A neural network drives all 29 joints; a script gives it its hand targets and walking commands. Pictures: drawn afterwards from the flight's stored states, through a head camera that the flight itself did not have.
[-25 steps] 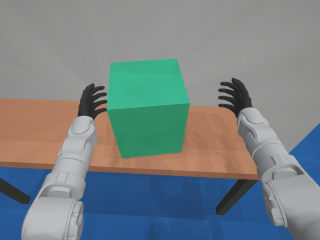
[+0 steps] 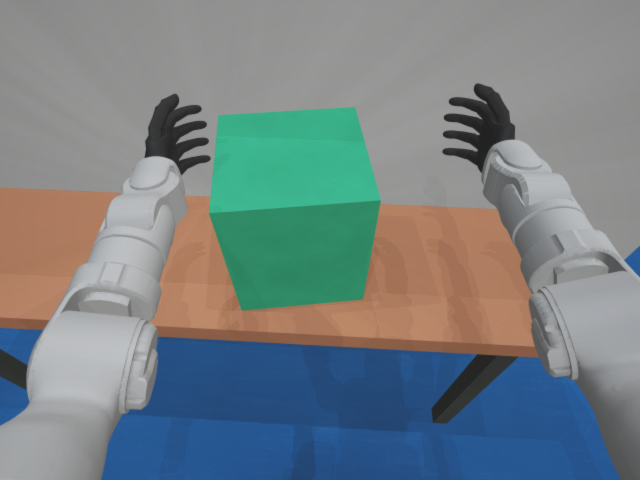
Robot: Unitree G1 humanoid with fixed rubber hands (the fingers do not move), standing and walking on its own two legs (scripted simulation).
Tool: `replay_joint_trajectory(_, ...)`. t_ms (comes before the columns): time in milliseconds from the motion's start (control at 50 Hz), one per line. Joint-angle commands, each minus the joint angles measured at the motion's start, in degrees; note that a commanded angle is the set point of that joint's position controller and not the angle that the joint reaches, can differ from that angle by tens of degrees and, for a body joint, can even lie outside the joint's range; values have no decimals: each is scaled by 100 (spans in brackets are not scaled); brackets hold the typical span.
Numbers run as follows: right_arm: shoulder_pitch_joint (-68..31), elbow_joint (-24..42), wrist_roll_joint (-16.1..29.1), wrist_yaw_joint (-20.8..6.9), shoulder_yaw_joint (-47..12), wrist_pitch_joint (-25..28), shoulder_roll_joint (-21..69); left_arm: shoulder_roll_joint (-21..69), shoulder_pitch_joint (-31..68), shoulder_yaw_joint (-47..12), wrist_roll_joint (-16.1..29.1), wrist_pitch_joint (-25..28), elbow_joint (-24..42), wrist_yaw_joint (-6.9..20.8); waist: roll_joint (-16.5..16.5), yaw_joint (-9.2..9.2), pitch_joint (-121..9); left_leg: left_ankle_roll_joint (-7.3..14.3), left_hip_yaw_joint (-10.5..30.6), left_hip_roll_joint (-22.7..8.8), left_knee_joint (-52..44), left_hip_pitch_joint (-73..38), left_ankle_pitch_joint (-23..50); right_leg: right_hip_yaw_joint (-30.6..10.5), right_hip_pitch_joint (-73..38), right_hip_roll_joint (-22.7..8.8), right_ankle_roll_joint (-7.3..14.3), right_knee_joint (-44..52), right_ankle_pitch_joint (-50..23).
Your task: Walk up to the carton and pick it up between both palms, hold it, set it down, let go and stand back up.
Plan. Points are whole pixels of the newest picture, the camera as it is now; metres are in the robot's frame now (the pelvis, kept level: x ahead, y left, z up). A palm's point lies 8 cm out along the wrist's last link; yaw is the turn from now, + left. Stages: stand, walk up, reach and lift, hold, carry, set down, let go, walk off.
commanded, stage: reach and lift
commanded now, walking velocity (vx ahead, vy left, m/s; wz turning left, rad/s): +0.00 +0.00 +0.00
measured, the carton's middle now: (295, 213) +0.51 +0.07 -0.01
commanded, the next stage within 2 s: none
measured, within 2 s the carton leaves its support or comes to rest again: neither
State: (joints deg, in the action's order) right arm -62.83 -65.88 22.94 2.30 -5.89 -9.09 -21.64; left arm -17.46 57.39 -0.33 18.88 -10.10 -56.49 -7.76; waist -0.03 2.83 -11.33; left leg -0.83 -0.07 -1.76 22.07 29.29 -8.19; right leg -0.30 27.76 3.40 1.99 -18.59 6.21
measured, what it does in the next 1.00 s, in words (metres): stands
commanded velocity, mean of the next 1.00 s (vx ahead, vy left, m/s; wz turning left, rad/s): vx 0.00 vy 0.00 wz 0.00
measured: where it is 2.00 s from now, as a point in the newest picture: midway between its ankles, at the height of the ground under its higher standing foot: outside the picture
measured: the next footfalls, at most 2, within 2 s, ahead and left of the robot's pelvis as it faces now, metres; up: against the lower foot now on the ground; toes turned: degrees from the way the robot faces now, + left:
none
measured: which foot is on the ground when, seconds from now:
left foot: down 0.00-1.00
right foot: down 0.00-1.00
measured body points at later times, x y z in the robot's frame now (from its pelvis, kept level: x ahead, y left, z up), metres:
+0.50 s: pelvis +0.00 +0.00 +0.00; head +0.07 +0.01 +0.44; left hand +0.48 +0.23 +0.14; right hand +0.50 -0.18 +0.15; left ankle +0.01 +0.13 -0.74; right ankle +0.01 -0.09 -0.74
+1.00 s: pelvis -0.01 +0.01 -0.02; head +0.12 +0.01 +0.41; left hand +0.48 +0.22 +0.05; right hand +0.51 -0.17 +0.05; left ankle +0.01 +0.13 -0.74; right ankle +0.01 -0.09 -0.74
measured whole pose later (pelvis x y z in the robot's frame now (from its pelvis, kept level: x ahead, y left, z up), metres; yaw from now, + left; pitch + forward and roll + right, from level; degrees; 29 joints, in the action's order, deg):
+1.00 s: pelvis -0.01 +0.01 -0.02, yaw +0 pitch +32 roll -1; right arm -66.6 -79.7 18.6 -1.1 -4.4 10.3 -19.7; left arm -15.1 65.9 -2.1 20.8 16.8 -83.1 -4.6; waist 0.5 3.0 -16.5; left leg 0.3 -0.6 -0.8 23.8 50.0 -5.6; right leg 0.0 48.5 2.2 0.8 -20.5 3.7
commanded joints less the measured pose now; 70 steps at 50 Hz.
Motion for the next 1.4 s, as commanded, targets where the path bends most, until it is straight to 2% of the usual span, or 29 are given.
replay_joint_trajectory(0,-3671,804,15,4,186,109,-1047,-1204,3592,132,123,198,743,-35,-108,9,-4224,66,-14,44,231,-1812,1788,135,-1556,-200,-628,-241,-2166)
replay_joint_trajectory(140,-4196,529,26,5,165,-42,-1095,-1376,4191,-21,315,145,350,-51,-99,-34,-4520,72,16,23,233,-1579,1806,176,-1587,-233,-684,-317,-2284)
replay_joint_trajectory(240,-4149,13,8,-7,122,-64,-1031,-1280,4202,-121,321,205,-207,27,-30,-126,-4258,37,58,-19,229,-1478,1796,144,-1592,-282,-657,-269,-2263)
replay_joint_trajectory(320,-3831,-346,-15,-30,71,163,-911,-1098,3880,-107,199,526,-738,154,-23,-175,-3994,36,78,-50,168,-1188,1830,42,-1904,-359,-624,-253,-2418)
replay_joint_trajectory(400,-3364,-439,-58,-87,60,618,-787,-901,3423,-50,-1,1100,-1093,283,-37,-177,-3887,63,75,-70,64,-833,1877,-74,-2223,-433,-540,-257,-2584)
replay_joint_trajectory(480,-3315,-51,-175,-188,188,1146,-826,-851,3528,-44,-21,1729,-850,310,79,-105,-4403,-50,38,-50,73,-1056,2161,-5,-1919,-367,-493,-261,-2635)
replay_joint_trajectory(600,-3502,376,-431,-349,447,1561,-980,-815,3972,-116,138,2164,-71,130,350,25,-5607,-395,50,-55,481,-2353,2719,265,-244,-105,-477,-69,-2177)
replay_joint_trajectory(680,-3514,214,-558,-385,484,1646,-943,-710,3807,-185,193,2206,-391,87,84,11,-5907,-324,45,-100,624,-2112,2507,256,-23,-124,-497,-145,-2017)
replay_joint_trajectory(780,-3460,-160,-581,-367,377,1837,-815,-630,3484,-224,271,2424,-1331,196,-521,-75,-5588,-23,-5,-108,488,-583,1842,59,-928,-318,-609,-497,-2140)
replay_joint_trajectory(860,-3315,-460,-475,-323,256,2079,-702,-624,3323,-154,207,2765,-1869,319,-690,-147,-5359,150,-20,-76,302,450,1657,-134,-1599,-457,-645,-720,-2573)
replay_joint_trajectory(920,-3164,-638,-379,-333,220,2240,-672,-570,3271,-139,132,2989,-2035,386,-507,-172,-5204,127,-36,-56,220,604,1674,-186,-1517,-484,-594,-734,-2646)
replay_joint_trajectory(960,-3142,-620,-372,-367,301,2337,-737,-520,3385,-204,143,3111,-1882,389,-228,-172,-5321,-5,-45,-47,249,182,1846,-105,-995,-426,-534,-634,-2489)
replay_joint_trajectory(1040,-3134,-236,-474,-463,538,2447,-880,-337,3704,-284,183,3189,-997,286,379,-101,-6237,-435,-45,-46,581,-1658,2794,201,628,-133,-433,-225,-2137)
replay_joint_trajectory(1080,-3046,27,-523,-504,584,2436,-777,-162,3644,-212,90,3123,-550,235,492,-12,-6770,-552,-46,-29,753,-2352,3291,287,1049,-20,-406,-19,-2151)
replay_joint_trajectory(1120,-2943,158,-607,-529,643,2388,-602,39,3492,-101,-45,3035,-377,250,465,21,-7065,-553,-39,-8,778,-2426,3426,306,1025,-12,-387,105,-2249)
replay_joint_trajectory(1180,-2848,473,-920,-535,855,2350,-439,246,3245,96,-263,2934,-184,307,216,-22,-7459,-464,-21,25,619,-2021,3239,328,622,-53,-396,173,-2373)
replay_joint_trajectory(1260,-2675,1011,-1671,-468,1290,2361,-120,564,2911,278,-669,2845,51,404,-153,-221,-8135,-299,12,84,396,-1452,3038,367,-75,-109,-421,190,-2664)
replay_joint_trajectory(1300,-2578,1283,-2189,-435,1495,2378,377,968,2794,365,-980,2803,226,463,-256,-341,-8290,-222,48,140,276,-1210,2958,426,-398,-128,-438,196,-2772)
replay_joint_trajectory(1380,-2177,1515,-3704,-602,1949,2482,2318,2541,2391,355,-1997,2780,175,659,-130,-634,-7952,-130,147,244,-12,-828,2592,535,-811,-214,-368,359,-2654)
